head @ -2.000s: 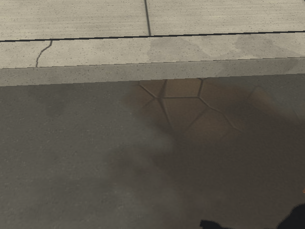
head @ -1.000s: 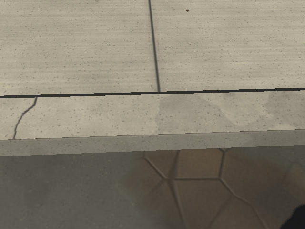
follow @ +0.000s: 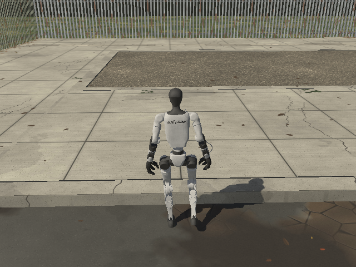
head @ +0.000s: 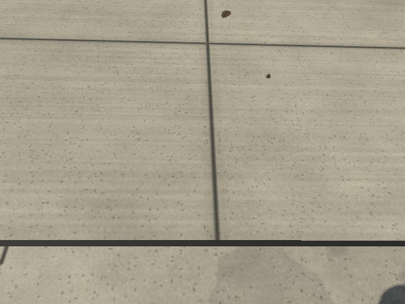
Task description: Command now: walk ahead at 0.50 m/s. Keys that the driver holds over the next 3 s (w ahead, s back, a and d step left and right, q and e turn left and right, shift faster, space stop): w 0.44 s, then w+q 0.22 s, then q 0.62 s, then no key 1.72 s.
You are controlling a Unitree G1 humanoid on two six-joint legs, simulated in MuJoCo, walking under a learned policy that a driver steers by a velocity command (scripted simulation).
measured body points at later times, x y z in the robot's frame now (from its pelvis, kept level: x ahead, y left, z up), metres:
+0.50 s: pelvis +0.27 -0.07 -0.03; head +0.34 -0.10 +0.41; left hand +0.59 +0.09 -0.06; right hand +0.11 -0.29 -0.16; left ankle +0.03 +0.07 -0.74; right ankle +0.42 -0.20 -0.55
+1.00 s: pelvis +0.58 -0.17 +0.14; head +0.59 -0.18 +0.59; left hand +0.63 +0.13 +0.03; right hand +0.82 -0.37 +0.05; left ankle +0.69 -0.02 -0.55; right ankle +0.49 -0.22 -0.60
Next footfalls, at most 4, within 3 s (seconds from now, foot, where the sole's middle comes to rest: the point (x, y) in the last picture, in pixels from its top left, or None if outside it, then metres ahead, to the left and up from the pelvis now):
0.54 right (280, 276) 0.53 -0.22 -0.64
1.08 left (221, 220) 0.72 -0.05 -0.64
1.42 right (282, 193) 0.83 -0.27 -0.64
1.72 left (229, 240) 0.64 -0.07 -0.64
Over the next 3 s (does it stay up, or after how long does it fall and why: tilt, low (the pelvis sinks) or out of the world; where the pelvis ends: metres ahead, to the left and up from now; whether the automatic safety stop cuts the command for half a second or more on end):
stays up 0.70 -0.20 0.13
